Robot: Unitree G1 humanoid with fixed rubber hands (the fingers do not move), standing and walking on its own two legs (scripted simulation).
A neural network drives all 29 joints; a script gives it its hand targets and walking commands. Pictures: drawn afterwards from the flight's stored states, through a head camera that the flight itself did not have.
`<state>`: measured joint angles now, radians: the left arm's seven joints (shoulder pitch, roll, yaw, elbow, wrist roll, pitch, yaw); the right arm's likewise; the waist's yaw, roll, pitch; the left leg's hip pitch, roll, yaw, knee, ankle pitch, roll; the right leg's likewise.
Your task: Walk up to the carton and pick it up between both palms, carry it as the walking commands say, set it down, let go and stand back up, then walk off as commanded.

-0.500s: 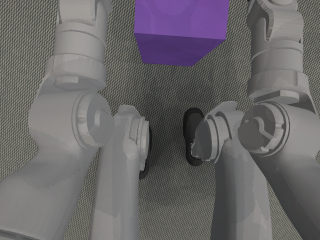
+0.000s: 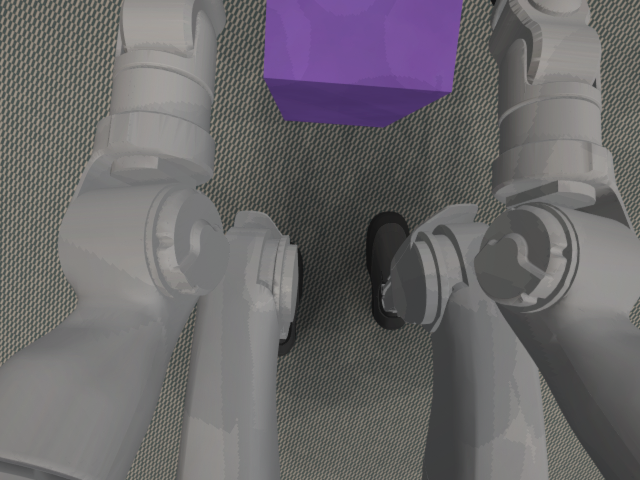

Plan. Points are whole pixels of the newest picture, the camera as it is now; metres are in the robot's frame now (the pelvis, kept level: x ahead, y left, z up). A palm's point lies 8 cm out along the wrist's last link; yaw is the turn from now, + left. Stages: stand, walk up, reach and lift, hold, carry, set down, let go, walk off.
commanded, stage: set down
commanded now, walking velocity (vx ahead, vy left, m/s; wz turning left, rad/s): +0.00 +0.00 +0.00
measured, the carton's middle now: out of the picture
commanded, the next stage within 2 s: none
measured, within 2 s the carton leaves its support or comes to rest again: neither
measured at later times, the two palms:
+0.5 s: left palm out of the picture +0.56 +0.11 -0.15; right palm out of the picture +0.54 -0.15 -0.15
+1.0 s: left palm out of the picture +0.55 +0.11 -0.18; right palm out of the picture +0.53 -0.15 -0.18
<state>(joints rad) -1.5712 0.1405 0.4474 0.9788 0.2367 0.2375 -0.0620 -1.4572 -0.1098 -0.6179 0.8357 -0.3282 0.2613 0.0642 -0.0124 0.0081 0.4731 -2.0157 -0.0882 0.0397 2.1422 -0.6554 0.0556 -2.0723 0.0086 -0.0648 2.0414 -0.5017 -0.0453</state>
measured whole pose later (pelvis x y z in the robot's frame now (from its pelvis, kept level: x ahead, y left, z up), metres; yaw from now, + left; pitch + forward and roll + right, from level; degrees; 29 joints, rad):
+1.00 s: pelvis +0.00 +0.00 -0.01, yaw +0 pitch +31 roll -3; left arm -1.54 0.16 0.35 1.10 0.21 0.15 0.05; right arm -1.49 -0.15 -0.58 1.07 -0.27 0.15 -0.03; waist -0.03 0.01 0.47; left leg -2.05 -0.09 0.04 2.18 -0.67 0.06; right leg -2.10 0.01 -0.07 2.07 -0.51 -0.02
